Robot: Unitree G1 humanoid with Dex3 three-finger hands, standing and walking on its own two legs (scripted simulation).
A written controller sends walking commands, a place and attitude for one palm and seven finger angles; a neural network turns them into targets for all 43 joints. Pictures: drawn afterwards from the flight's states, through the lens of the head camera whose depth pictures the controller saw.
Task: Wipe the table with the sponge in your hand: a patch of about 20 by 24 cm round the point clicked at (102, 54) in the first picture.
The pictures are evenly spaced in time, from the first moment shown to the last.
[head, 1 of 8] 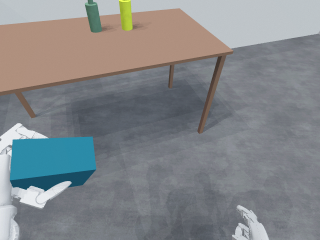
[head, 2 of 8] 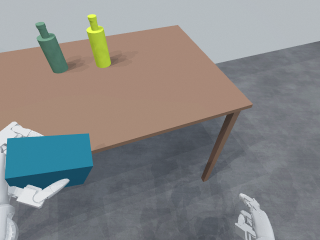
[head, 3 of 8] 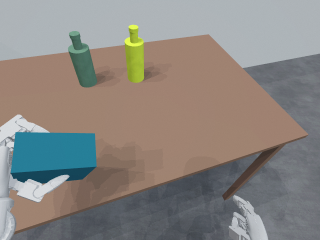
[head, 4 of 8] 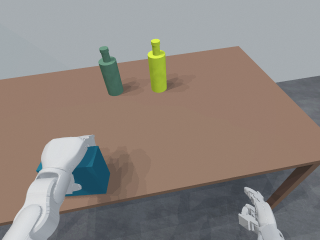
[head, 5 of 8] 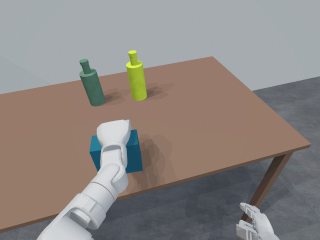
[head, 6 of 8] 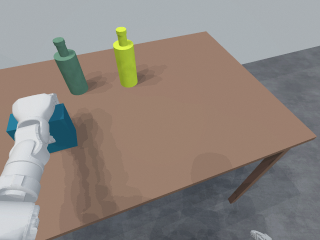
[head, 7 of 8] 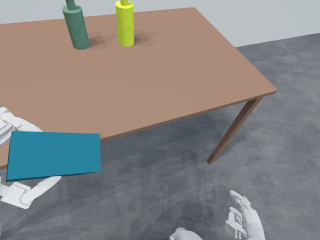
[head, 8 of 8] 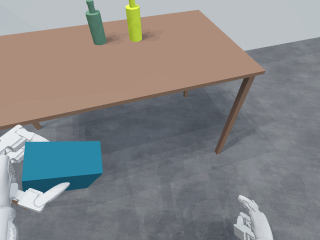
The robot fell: no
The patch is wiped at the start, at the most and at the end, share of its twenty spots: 0.00 1.00 1.00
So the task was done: yes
